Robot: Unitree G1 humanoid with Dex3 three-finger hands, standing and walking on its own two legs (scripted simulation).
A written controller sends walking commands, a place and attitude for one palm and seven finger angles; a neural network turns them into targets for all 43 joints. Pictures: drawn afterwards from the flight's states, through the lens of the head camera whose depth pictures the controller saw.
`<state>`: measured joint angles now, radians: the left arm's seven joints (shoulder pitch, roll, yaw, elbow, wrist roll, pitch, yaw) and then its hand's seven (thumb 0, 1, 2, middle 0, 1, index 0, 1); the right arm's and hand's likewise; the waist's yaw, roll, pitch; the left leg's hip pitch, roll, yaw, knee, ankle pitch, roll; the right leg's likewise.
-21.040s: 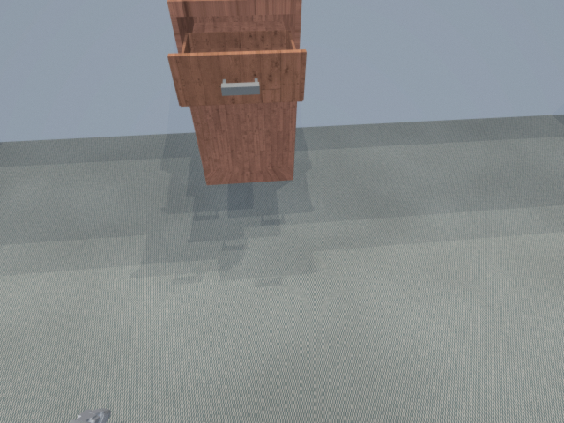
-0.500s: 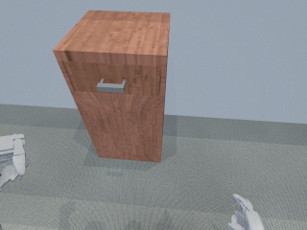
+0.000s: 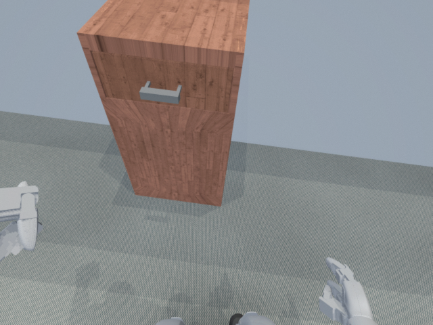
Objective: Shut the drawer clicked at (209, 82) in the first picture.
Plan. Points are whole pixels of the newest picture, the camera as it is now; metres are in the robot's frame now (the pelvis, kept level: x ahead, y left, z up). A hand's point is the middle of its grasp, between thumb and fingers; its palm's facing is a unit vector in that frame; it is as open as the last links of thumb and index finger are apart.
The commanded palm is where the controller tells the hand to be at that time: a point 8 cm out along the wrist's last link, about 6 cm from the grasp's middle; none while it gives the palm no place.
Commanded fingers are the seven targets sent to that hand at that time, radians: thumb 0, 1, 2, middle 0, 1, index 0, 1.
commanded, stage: step back with the hand held close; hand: left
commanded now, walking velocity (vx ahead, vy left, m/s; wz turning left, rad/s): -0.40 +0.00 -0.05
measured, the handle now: (162, 90) +0.74 +0.18 -0.03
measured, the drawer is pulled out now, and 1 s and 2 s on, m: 0.00 0.00 0.00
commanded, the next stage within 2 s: stop stepping back and stand still in 0.26 s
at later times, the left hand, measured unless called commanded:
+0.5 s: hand (11, 314) +0.12 +0.20 +0.19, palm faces +0.20 -0.83 -0.52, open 3.2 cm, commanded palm +0.07 +0.26 +0.20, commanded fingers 0.00 0.90 0.90 -1.40 -1.60 -1.40 -1.60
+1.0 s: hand out of the picture +0.06 +0.24 +0.18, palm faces +0.38 -0.86 -0.34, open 3.2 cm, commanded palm +0.01 +0.28 +0.20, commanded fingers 0.00 0.90 0.90 -1.40 -1.60 -1.40 -1.60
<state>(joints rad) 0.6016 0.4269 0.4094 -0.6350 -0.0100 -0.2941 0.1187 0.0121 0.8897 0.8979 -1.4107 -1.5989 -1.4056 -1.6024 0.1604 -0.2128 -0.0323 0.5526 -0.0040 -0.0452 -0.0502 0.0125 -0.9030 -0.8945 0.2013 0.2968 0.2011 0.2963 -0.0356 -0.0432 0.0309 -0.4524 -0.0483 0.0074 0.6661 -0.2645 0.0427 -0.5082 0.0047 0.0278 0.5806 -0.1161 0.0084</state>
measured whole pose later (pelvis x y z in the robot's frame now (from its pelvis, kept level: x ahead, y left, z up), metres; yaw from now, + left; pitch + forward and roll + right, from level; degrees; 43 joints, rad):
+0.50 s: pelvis -0.09 -0.01 +0.01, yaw -5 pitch +3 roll -2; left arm 0.70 0.46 0.41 -0.63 -0.04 -0.28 0.11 0.01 0.89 0.90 -1.41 -1.60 -1.41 -1.60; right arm 0.22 -0.21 -0.01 0.58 0.00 -0.08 -0.07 0.01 -0.90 -0.89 0.20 0.30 0.20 0.30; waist -0.04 0.00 -0.06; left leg -0.41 0.01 -0.01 0.59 -0.23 0.01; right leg -0.28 0.06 0.05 0.51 -0.29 0.00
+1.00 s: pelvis -0.14 +0.01 +0.00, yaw -5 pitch -3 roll -2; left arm 0.54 0.35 0.35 -0.53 -0.02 -0.20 0.15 0.01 0.89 0.90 -1.41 -1.60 -1.41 -1.60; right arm 0.23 -0.21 0.02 0.65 -0.02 -0.11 -0.09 0.01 -0.90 -0.89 0.20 0.30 0.20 0.30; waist 0.01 0.00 -0.05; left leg -0.41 0.00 0.02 0.67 -0.27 0.04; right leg -0.26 0.02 -0.02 0.65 -0.39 -0.02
